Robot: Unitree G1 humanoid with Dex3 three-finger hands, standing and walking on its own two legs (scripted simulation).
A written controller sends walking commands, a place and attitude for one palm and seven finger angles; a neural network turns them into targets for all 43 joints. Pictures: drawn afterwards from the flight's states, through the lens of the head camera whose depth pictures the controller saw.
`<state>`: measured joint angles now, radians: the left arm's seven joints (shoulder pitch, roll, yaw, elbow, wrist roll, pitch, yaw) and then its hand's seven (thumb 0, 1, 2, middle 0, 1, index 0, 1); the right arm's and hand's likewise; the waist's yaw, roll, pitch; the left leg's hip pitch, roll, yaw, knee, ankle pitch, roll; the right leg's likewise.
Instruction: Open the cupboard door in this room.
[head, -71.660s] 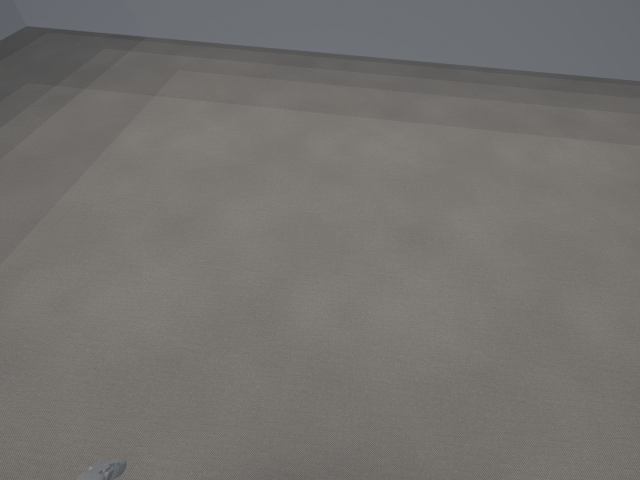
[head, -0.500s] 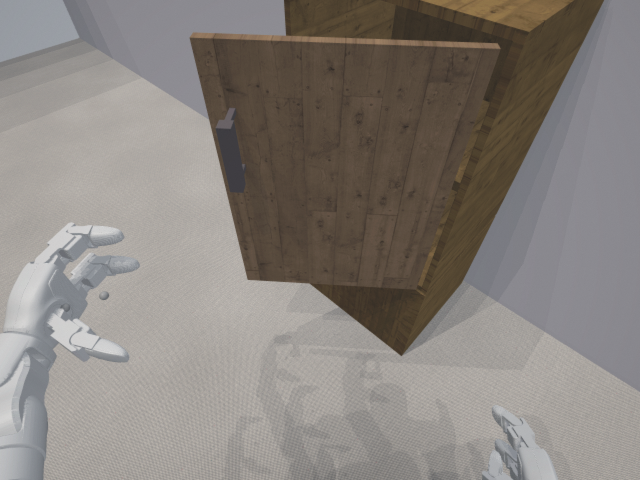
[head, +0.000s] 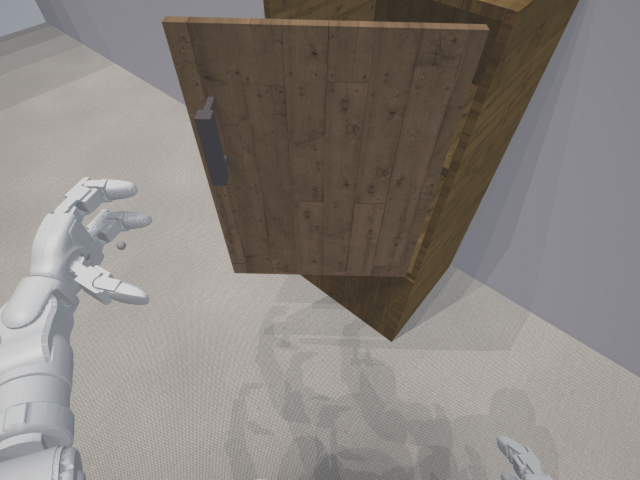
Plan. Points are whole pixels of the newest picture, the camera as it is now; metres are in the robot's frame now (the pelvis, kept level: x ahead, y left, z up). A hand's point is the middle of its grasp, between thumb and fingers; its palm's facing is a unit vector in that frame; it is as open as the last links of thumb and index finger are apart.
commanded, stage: move the hooked fingers beside the handle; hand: left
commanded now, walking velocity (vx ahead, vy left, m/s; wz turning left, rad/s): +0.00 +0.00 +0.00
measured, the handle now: (215, 142) +0.59 +0.19 +0.08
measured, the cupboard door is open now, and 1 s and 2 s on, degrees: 39 39 39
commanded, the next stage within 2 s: slide the fingers in behind the handle in 1.88 s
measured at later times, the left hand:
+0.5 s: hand (151, 198) +0.44 +0.25 +0.10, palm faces -0.01 -1.00 -0.01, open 14.0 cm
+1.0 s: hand (169, 161) +0.52 +0.24 +0.10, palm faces +0.00 -1.00 -0.01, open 14.0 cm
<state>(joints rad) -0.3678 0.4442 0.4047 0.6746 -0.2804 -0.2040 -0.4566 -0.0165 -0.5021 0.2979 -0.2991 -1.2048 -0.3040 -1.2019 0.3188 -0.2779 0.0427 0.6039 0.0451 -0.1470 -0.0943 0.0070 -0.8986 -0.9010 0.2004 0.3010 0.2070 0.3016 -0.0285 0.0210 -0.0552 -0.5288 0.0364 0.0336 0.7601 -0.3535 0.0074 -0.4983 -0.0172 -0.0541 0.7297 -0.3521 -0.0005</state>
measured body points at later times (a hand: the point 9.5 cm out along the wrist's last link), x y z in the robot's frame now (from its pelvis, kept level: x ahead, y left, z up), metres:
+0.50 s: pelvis +0.00 +0.00 -0.01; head +0.08 +0.01 +0.43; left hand +0.44 +0.30 +0.10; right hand +0.05 -0.28 -0.12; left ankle +0.02 +0.11 -0.71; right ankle +0.01 -0.12 -0.71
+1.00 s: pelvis +0.01 +0.01 -0.02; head +0.13 +0.02 +0.41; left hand +0.52 +0.30 +0.10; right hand -0.02 -0.27 -0.12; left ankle +0.02 +0.11 -0.71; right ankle +0.01 -0.12 -0.71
